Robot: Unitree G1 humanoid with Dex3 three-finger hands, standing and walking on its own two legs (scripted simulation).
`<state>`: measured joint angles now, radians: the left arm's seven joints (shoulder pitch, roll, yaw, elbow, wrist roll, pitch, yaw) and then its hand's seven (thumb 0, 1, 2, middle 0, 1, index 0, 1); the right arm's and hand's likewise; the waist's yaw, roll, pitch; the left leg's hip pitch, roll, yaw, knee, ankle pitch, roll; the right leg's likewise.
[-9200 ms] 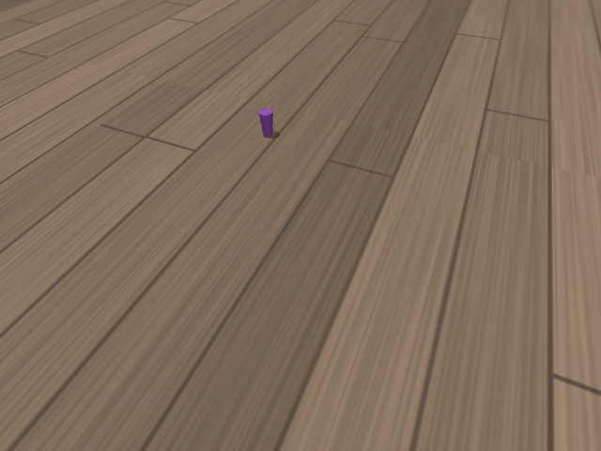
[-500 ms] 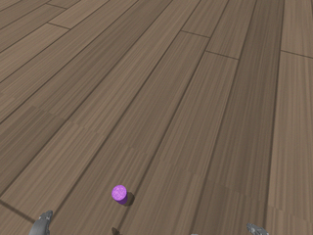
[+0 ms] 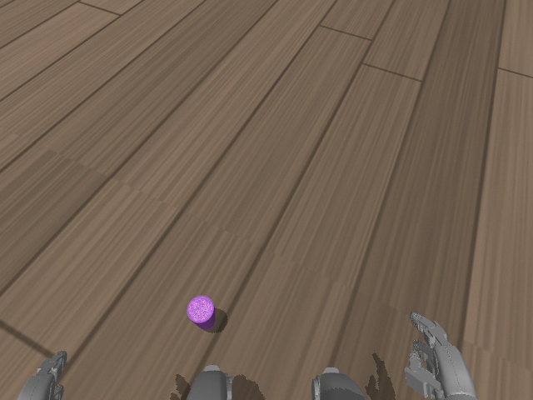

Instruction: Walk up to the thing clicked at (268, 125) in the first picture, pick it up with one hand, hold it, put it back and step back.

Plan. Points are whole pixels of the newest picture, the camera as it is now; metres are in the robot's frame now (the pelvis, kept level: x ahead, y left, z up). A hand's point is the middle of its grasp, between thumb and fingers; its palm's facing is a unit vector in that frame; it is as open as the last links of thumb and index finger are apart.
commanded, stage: go down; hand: left
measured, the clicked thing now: (203, 315) +0.39 +0.19 -0.61
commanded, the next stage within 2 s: none
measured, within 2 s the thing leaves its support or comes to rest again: neither
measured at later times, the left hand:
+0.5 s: hand (83, 352) +0.23 +0.35 -0.21, palm faces +0.18 -0.96 -0.20, open 17.6 cm
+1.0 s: hand (85, 332) +0.28 +0.38 -0.26, palm faces +0.17 -0.98 -0.13, open 17.6 cm
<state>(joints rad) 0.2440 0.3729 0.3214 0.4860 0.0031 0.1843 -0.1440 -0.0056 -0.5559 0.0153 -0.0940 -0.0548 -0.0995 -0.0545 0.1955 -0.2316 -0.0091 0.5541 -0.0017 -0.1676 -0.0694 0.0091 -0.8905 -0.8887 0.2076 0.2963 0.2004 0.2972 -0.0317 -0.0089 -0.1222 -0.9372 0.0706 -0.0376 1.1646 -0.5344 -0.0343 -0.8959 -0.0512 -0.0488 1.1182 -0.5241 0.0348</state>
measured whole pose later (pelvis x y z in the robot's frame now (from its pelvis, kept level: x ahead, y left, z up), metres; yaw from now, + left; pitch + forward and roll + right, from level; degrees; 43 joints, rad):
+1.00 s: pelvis -0.07 +0.00 -0.23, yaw -3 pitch +33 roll -5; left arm -0.36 0.73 0.76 0.94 -0.17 -0.31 -0.62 -0.01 -0.58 0.08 -0.04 -0.08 -0.05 -0.08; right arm 0.10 -0.33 0.05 0.67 -0.03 -0.19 -0.06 0.01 -0.89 -0.90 0.21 0.30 0.20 0.30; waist -0.04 -0.03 -0.15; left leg -1.92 0.05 -0.13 2.03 -0.69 -0.05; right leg -1.86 -0.04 -0.04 1.98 -0.68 0.03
